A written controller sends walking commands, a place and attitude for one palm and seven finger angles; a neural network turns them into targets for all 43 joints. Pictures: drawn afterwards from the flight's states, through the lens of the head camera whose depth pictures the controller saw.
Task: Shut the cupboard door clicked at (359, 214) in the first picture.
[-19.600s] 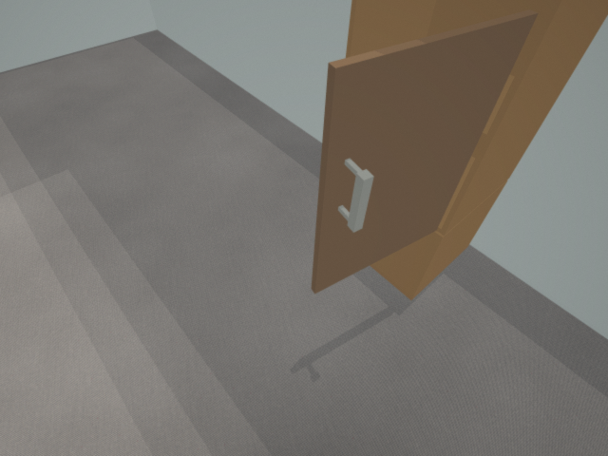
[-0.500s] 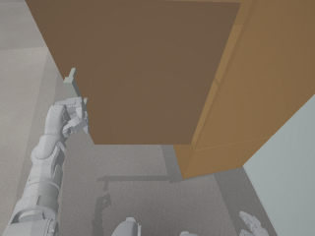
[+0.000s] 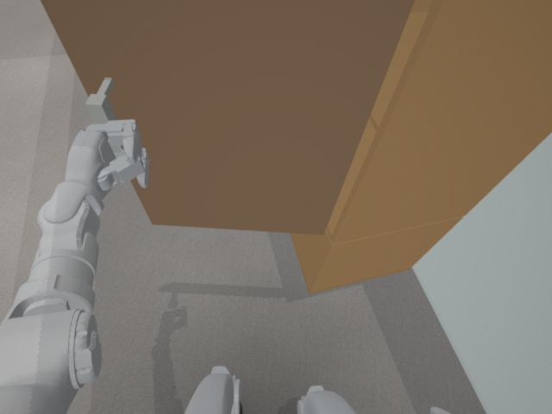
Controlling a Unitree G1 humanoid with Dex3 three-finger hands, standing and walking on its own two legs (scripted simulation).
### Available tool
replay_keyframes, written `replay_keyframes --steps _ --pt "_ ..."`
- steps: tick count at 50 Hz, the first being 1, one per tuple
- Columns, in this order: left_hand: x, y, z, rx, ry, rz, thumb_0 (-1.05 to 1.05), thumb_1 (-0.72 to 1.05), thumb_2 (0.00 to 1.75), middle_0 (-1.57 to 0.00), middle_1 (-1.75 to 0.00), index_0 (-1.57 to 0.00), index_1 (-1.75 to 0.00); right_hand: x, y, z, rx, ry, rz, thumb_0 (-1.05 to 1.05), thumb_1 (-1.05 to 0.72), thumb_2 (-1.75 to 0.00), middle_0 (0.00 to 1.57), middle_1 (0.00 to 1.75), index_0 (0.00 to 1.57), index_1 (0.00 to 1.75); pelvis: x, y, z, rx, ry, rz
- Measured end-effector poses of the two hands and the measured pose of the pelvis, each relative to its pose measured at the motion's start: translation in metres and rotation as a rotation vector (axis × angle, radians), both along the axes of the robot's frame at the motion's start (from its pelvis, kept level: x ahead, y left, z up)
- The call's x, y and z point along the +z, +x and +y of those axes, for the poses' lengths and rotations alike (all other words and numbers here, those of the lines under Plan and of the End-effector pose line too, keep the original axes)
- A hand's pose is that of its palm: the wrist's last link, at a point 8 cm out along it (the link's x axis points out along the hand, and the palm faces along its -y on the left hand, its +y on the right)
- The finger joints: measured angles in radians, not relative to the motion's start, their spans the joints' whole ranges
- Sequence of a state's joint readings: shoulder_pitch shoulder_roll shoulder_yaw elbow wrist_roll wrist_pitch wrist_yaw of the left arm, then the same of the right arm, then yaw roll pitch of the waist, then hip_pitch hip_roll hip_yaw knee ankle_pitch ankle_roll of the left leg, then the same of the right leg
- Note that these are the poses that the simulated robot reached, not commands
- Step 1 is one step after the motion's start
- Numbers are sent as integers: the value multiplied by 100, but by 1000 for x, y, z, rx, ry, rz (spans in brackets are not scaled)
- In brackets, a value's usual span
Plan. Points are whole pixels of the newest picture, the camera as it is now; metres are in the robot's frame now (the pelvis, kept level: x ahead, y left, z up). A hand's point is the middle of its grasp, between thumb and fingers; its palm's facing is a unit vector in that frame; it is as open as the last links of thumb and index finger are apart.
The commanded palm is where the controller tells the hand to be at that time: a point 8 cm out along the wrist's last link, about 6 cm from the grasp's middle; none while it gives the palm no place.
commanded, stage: push the door shut along its arc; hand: left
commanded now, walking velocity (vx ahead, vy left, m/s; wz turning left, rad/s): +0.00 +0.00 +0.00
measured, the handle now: (117, 126) +0.52 +0.24 +0.08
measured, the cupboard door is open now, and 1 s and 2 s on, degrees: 73 63 51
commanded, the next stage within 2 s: pull the fist back off the door in 1.24 s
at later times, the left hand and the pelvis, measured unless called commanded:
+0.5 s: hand (164, 135) +0.50 +0.16 +0.09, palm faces -0.25 -0.97 +0.00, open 3.1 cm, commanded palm +0.50 +0.20 +0.09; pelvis -0.01 +0.00 -0.01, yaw -1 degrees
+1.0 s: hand (187, 111) +0.54 +0.13 +0.10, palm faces -0.34 -0.94 -0.02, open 3.0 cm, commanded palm +0.56 +0.16 +0.09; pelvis +0.00 -0.01 -0.03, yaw -2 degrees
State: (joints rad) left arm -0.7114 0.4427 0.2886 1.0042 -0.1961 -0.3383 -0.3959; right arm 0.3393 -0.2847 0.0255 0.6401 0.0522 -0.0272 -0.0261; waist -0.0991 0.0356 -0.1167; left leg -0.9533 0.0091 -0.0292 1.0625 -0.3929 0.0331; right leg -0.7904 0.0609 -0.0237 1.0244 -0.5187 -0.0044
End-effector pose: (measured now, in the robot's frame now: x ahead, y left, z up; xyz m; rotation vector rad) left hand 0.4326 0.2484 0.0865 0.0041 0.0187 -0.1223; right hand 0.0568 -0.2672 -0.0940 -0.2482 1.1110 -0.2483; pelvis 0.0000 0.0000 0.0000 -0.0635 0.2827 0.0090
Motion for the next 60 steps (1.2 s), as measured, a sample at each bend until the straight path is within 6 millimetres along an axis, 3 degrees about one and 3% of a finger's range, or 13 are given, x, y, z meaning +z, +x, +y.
replay_keyframes --steps 16,34,44,60 --pt "6 32 -6 -77 -1 5 1 90 90 -130 -150 -131 -150 -6 -29 3 -33 -6 67 1 -91 -90 20 30 20 30 -8 -4 4 -4 -14 38" --pt "13 87 -50 -167 7 1 1 90 90 -130 -150 -130 -150 -18 -59 0 -81 -16 123 0 -91 -90 20 30 20 30 -23 -8 2 -25 -20 112" --pt "13 102 -53 -190 18 37 -1 88 91 -130 -150 -130 -150 -23 -83 0 -117 -5 204 0 -91 -90 20 30 20 30 -27 -4 -4 -32 -19 134" --pt "14 124 -64 -249 15 34 0 94 96 -130 -150 -130 -150 -25 -74 -12 -93 -80 202 0 -91 -90 20 30 20 30 -38 -5 -5 -20 -40 173"
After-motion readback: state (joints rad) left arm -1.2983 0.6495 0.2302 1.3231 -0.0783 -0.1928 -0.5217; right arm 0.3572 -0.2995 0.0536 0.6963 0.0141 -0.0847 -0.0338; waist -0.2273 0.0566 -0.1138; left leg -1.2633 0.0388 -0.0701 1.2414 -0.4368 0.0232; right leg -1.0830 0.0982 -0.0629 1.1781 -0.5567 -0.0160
